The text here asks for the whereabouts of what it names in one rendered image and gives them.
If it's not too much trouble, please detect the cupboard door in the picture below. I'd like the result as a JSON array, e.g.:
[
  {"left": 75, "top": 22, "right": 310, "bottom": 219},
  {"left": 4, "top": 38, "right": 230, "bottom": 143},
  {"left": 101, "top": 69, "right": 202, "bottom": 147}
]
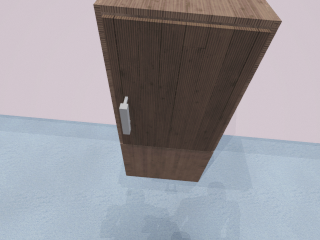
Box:
[{"left": 101, "top": 14, "right": 271, "bottom": 152}]

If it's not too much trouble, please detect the handle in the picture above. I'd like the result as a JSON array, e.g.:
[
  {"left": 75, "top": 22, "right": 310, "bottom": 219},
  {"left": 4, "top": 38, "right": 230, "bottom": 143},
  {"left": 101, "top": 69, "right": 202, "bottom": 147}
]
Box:
[{"left": 119, "top": 96, "right": 131, "bottom": 135}]

